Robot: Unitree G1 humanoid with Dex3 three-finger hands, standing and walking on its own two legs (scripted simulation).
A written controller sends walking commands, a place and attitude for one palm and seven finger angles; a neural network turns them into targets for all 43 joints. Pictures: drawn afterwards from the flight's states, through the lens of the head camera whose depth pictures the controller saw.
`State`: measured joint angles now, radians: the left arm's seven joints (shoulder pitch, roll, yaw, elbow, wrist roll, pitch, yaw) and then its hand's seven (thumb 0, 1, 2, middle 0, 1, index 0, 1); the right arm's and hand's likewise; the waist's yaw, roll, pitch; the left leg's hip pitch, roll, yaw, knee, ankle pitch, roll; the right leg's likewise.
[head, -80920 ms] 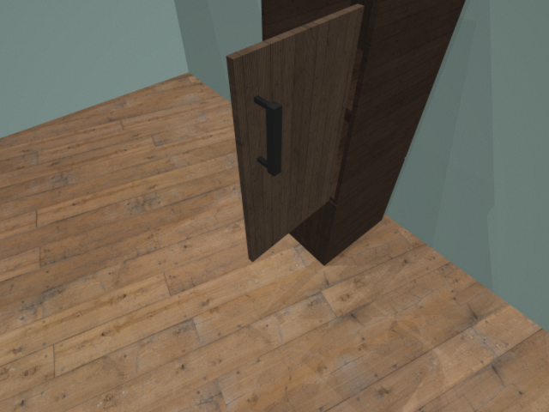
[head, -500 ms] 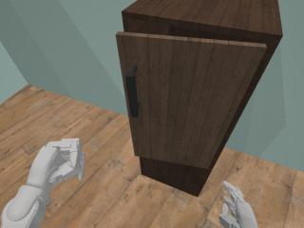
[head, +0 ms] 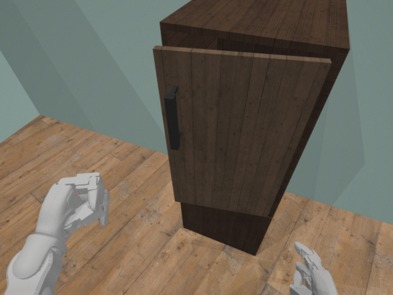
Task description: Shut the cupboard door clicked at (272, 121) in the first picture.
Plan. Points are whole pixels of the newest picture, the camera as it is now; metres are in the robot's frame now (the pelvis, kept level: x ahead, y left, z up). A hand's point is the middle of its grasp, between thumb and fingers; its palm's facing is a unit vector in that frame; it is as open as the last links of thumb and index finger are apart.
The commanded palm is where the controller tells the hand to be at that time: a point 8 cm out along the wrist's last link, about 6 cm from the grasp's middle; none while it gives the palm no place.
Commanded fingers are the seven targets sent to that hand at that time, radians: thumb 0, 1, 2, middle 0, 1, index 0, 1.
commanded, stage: bring the fist close to the handle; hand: left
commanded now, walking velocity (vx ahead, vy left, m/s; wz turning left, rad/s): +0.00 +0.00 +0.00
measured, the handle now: (175, 119) +0.48 +0.10 +0.11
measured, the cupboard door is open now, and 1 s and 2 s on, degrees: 11 11 8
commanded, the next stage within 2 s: push the door shut along its arc in 1.44 s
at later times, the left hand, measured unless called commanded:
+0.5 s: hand (150, 179) +0.30 +0.12 +0.11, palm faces -0.13 -0.99 -0.05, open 3.1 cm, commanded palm +0.28 +0.17 +0.12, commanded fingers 0.00 0.90 0.90 -1.30 -1.50 -1.30 -1.50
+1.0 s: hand (177, 151) +0.36 +0.08 +0.13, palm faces -0.14 -0.99 -0.04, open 3.1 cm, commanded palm +0.35 +0.13 +0.12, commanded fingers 0.00 0.90 0.90 -1.30 -1.50 -1.30 -1.50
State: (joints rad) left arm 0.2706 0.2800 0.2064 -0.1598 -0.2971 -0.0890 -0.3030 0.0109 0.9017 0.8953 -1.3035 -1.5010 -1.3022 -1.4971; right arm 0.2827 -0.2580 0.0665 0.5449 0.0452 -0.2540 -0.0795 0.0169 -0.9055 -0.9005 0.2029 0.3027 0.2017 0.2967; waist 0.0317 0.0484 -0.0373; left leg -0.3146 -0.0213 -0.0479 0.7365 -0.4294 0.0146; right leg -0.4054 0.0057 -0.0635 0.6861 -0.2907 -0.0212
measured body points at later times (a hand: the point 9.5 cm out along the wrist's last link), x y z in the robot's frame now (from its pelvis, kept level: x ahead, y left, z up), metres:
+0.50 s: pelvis +0.01 +0.00 +0.00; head +0.01 -0.02 +0.45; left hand +0.30 +0.17 +0.12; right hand +0.16 -0.23 -0.08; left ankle -0.02 +0.11 -0.72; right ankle +0.04 -0.11 -0.72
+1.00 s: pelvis +0.00 -0.02 +0.00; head +0.01 -0.04 +0.45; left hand +0.36 +0.13 +0.13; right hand +0.17 -0.25 -0.09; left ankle -0.02 +0.11 -0.72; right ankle +0.04 -0.11 -0.72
